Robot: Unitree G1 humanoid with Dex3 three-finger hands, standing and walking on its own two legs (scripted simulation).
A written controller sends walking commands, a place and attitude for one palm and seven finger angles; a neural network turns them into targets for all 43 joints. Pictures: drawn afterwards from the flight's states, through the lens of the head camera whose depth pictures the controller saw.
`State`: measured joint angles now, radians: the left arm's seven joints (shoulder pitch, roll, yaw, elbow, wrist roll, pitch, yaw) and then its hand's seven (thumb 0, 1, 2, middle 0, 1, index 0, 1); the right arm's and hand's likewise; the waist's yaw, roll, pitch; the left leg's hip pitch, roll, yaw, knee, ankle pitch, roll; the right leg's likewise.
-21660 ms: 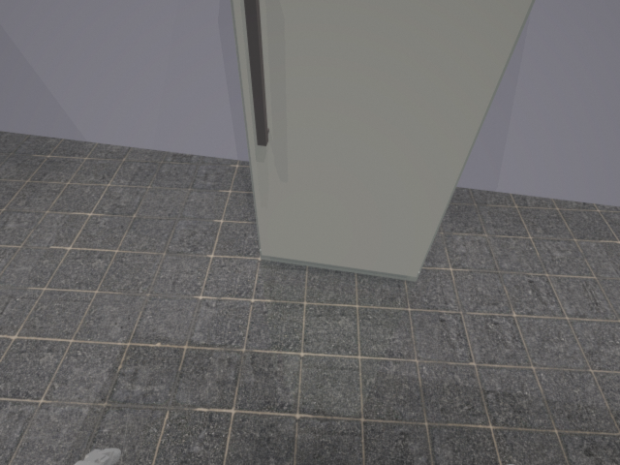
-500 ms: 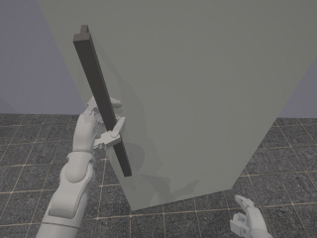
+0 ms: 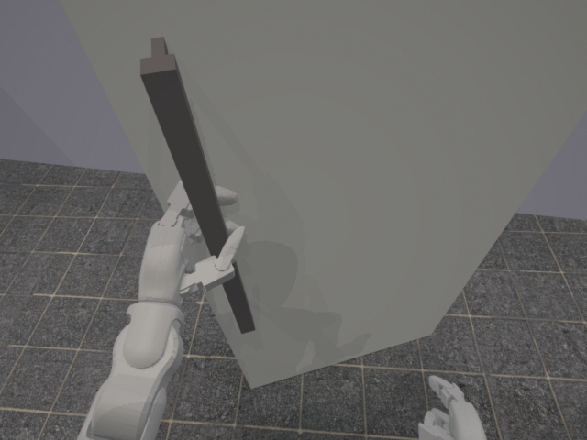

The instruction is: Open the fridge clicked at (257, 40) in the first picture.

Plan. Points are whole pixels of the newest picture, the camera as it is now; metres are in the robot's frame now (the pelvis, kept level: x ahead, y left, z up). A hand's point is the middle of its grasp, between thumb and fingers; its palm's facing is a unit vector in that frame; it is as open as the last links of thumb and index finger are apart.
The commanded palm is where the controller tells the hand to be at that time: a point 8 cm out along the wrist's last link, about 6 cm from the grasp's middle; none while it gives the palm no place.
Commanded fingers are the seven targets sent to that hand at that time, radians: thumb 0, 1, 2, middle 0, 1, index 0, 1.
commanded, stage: walk backward, drawing the door open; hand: left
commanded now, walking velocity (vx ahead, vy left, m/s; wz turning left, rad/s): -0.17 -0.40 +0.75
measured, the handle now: (218, 235) +0.34 +0.10 +0.12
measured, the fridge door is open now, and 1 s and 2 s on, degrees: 25 44 74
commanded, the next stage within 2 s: stop walking and hold the door back in 2.00 s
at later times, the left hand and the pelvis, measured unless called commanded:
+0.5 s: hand (261, 315) +0.22 +0.04 +0.14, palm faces +0.36 -0.91 -0.23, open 6.9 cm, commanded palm +0.17 +0.07 +0.15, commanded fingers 0.00 0.90 0.90 -0.45 -1.40 -0.45 -1.40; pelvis +0.00 -0.17 +0.00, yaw +24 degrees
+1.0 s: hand (324, 372) +0.17 -0.02 +0.14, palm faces +0.81 -0.53 -0.26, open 6.7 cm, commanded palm +0.10 -0.02 +0.15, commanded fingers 0.00 0.90 0.90 -0.45 -1.40 -0.45 -1.40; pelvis +0.08 -0.37 -0.01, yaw +45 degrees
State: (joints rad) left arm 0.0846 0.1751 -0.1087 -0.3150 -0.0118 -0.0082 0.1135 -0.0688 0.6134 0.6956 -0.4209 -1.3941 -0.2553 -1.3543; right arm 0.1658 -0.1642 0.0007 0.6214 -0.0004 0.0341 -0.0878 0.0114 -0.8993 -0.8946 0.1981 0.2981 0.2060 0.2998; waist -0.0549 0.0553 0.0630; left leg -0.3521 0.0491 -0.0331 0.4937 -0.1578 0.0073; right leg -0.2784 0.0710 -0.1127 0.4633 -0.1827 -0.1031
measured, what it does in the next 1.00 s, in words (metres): steps to the right, turning left: left foot, then right foot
